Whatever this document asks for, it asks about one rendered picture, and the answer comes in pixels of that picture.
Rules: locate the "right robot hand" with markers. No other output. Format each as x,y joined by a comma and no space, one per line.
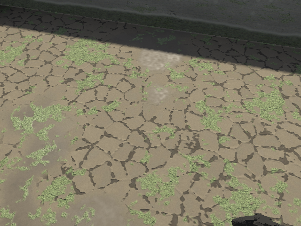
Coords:
256,220

